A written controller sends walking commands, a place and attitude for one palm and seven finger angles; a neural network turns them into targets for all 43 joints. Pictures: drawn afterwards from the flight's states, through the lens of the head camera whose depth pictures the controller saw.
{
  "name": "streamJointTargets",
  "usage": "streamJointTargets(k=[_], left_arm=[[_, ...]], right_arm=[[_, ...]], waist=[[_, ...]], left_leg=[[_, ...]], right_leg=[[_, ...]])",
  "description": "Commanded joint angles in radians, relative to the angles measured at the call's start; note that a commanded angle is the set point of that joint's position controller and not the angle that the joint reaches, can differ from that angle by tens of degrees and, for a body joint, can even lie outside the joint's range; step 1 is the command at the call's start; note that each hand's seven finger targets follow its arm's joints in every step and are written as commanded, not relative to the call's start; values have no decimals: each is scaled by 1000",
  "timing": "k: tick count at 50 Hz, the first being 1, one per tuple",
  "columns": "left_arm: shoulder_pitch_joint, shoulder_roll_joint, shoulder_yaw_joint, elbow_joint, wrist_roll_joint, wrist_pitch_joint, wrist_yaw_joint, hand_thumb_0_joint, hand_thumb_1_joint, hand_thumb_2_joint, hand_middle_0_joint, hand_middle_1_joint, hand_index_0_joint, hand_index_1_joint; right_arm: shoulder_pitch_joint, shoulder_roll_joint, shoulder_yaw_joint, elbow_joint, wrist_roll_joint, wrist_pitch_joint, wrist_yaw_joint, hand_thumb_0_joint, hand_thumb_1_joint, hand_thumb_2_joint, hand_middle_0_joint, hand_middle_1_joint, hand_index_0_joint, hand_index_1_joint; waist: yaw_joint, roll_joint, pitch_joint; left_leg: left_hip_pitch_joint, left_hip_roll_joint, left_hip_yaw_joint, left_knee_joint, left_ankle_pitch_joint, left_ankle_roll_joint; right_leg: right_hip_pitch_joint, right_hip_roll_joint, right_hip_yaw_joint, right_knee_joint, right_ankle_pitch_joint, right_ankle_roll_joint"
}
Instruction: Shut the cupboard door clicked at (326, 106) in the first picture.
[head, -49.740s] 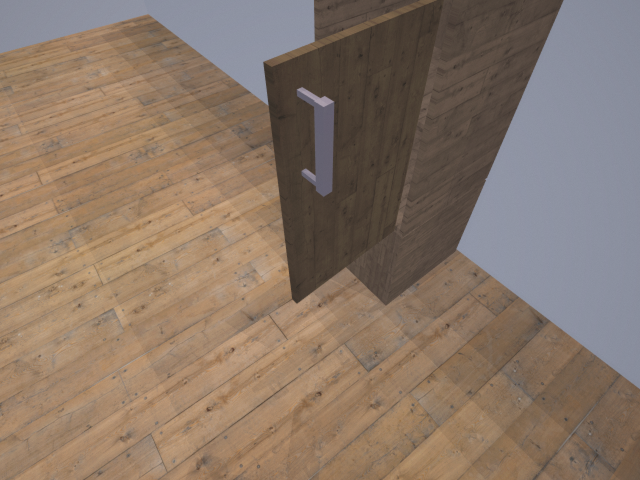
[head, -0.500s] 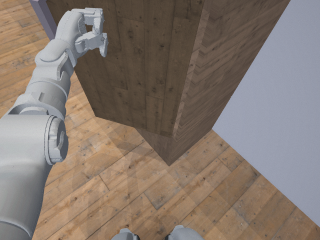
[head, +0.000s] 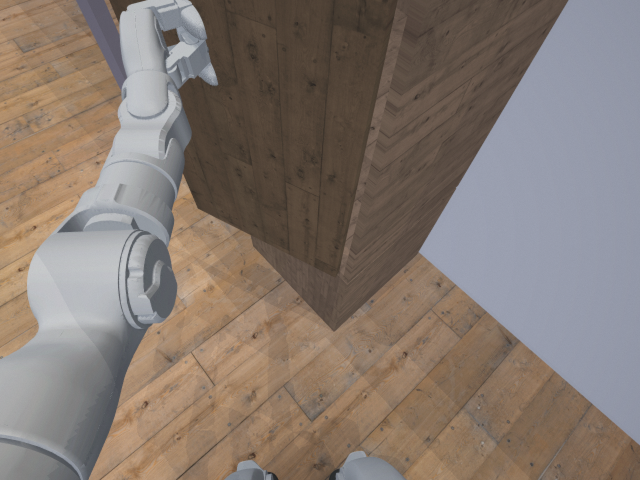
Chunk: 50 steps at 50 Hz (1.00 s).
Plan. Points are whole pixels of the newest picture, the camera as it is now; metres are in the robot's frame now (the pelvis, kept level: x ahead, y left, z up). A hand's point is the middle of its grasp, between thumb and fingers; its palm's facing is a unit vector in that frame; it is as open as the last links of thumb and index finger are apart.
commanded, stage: pull the fist back off the door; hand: left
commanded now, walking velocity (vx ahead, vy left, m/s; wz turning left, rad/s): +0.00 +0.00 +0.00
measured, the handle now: (118, 24) +0.64 +0.16 +0.16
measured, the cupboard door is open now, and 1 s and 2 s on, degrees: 19 19 19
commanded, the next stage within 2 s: draw the hand back to the body in 0.68 s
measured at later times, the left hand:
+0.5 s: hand (205, 114) +0.48 +0.06 +0.16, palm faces +0.04 -1.00 +0.00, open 3.1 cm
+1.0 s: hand (183, 142) +0.43 +0.08 +0.17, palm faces +0.05 -1.00 +0.00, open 3.1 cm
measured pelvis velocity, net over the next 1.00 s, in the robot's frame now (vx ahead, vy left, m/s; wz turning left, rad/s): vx -0.01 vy -0.01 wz -0.04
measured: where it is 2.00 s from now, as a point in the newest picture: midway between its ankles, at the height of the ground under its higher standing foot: outside the picture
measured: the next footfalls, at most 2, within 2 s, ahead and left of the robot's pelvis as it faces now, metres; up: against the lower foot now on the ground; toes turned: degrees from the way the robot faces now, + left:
none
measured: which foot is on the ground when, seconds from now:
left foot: down 0.00-1.00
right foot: down 0.00-1.00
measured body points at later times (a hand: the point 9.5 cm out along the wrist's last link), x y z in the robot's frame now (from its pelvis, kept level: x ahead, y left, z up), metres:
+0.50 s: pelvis +0.00 -0.01 +0.02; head +0.05 -0.03 +0.47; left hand +0.48 +0.11 +0.16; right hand +0.03 -0.28 -0.11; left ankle -0.01 +0.10 -0.70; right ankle -0.03 -0.09 -0.70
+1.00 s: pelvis -0.01 -0.01 +0.03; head +0.00 -0.03 +0.48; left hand +0.43 +0.13 +0.18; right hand +0.03 -0.25 -0.11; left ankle -0.01 +0.10 -0.70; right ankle -0.03 -0.09 -0.70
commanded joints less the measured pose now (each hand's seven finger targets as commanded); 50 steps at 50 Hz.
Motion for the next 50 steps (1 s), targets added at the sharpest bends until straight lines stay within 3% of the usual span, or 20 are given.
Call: streamJointTargets(k=[1,4,5,9,12,16,19,20,23,24,27,30,33,35,40,43,44,46,48,50], left_arm=[[-474,143,-30,-217,51,-81,12,0,900,900,-1300,-1500,-1300,-1500],[-501,210,39,-280,-5,-73,-26,0,900,900,-1300,-1500,-1300,-1500],[-511,192,25,-316,-17,-86,-30,0,900,900,-1300,-1500,-1300,-1500],[-364,204,54,-353,-12,-151,-23,0,900,900,-1300,-1500,-1300,-1500],[-169,118,-1,-296,-9,-125,-42,0,900,900,-1300,-1500,-1300,-1500],[-103,57,-31,-361,-62,-62,-76,0,900,900,-1300,-1500,-1300,-1500],[-135,13,-73,-501,-85,-71,-74,0,900,900,-1300,-1500,-1300,-1500],[-116,-33,-118,-514,-88,-73,-73,0,900,900,-1300,-1500,-1300,-1500],[-155,-25,-132,-541,-89,-88,-58,0,900,900,-1300,-1500,-1300,-1500],[-180,-28,-139,-562,-86,-94,-55,0,900,900,-1300,-1500,-1300,-1500],[-130,-33,-144,-599,-86,-97,-46,0,900,900,-1300,-1500,-1300,-1500],[-61,-88,-187,-619,-93,-80,-43,0,900,900,-1300,-1500,-1300,-1500],[-65,-57,-160,-544,-92,-44,-27,0,900,900,-1300,-1500,-1300,-1500],[-113,-60,-161,-524,-90,-38,-18,0,900,900,-1300,-1500,-1300,-1500],[-143,-49,-145,-463,-85,-74,-11,0,900,900,-1300,-1500,-1300,-1500],[69,39,-52,-469,-84,-89,-31,0,900,900,-1300,-1500,-1300,-1500],[94,36,-59,-516,-86,-89,-44,0,900,900,-1300,-1500,-1300,-1500],[186,64,-40,-606,-92,-76,-68,0,900,900,-1300,-1500,-1300,-1500],[296,41,-57,-712,-113,-51,-96,0,900,900,-1300,-1500,-1300,-1500],[309,24,-90,-850,-133,-25,-123,0,900,900,-1300,-1500,-1300,-1500]], right_arm=[[203,-174,-69,-41,8,33,9,0,-900,-900,200,300,200,300],[180,-169,-65,-58,29,52,-16,0,-900,-900,200,300,200,300],[170,-161,-62,-63,31,50,-19,0,-900,-900,200,300,200,300],[152,-147,-60,-70,32,34,-24,0,-900,-900,200,300,200,300],[127,-142,-65,-82,40,40,-19,0,-900,-900,200,300,200,300],[78,-143,-64,-113,68,57,-29,0,-900,-900,200,300,200,300],[34,-130,-64,-120,78,49,-40,0,-900,-900,200,300,200,300],[18,-124,-63,-118,77,44,-42,0,-900,-900,200,300,200,300],[-1,-123,-63,-96,80,31,-55,0,-900,-900,200,300,200,300],[-18,-122,-59,-97,83,25,-56,0,-900,-900,200,300,200,300],[-53,-116,-58,-99,86,12,-62,0,-900,-900,200,300,200,300],[-84,-111,-53,-109,91,7,-63,0,-900,-900,200,300,200,300],[-91,-116,-48,-99,93,16,-71,0,-900,-900,200,300,200,300],[-110,-108,-40,-102,94,17,-74,0,-900,-900,200,300,200,300],[-107,-106,-32,-100,84,6,-75,0,-900,-900,200,300,200,300],[-101,-116,-35,-127,83,5,-72,0,-900,-900,200,300,200,300],[-115,-112,-32,-143,87,5,-71,0,-900,-900,200,300,200,300],[-129,-113,-35,-169,94,11,-74,0,-900,-900,200,300,200,300],[-151,-114,-39,-195,102,15,-75,0,-900,-900,200,300,200,300],[-188,-109,-38,-208,115,17,-84,0,-900,-900,200,300,200,300]], waist=[[-19,-13,-514],[5,-13,-533],[7,-13,-526],[44,-23,-498],[64,-93,-417],[76,-151,-362],[77,-104,-353],[77,-94,-331],[64,-96,-293],[64,-84,-322],[89,-60,-369],[97,-78,-344],[85,-150,-260],[86,-125,-234],[84,-127,-253],[149,-146,-317],[157,-121,-321],[177,-152,-335],[192,-176,-323],[186,-144,-290]], left_leg=[[456,-11,-45,-34,523,6],[459,-16,-29,-70,494,11],[462,-19,-27,-79,488,11],[468,-21,-11,-92,504,15],[437,-23,7,-110,486,17],[428,-32,22,-148,432,21],[489,-31,20,-155,420,23],[504,-30,18,-158,407,23],[520,-26,13,-166,345,24],[534,-29,9,-170,339,23],[577,-26,2,-174,363,16],[583,-23,-2,-187,370,13],[527,-22,0,-197,311,17],[506,-26,1,-205,272,15],[490,-27,-3,-206,241,13],[482,-27,4,-214,286,12],[481,-28,12,-222,293,13],[482,-25,23,-233,314,16],[501,-23,27,-246,328,19],[535,-20,34,-260,329,22]], right_leg=[[218,0,42,-87,575,39],[315,-1,55,-109,626,39],[332,-1,56,-115,632,40],[371,-3,58,-115,668,41],[395,-6,54,-131,699,48],[449,-18,61,-165,749,66],[433,-19,63,-181,702,63],[417,-15,59,-188,659,57],[381,-19,64,-206,564,56],[378,-22,67,-204,555,56],[397,-21,59,-192,543,43],[394,-20,50,-195,530,41],[388,-25,58,-217,491,50],[378,-31,65,-223,453,48],[372,-34,68,-218,409,44],[456,-33,68,-203,460,38],[473,-36,71,-204,483,39],[529,-37,73,-209,531,44],[562,-35,70,-225,557,49],[560,-35,72,-247,562,54]])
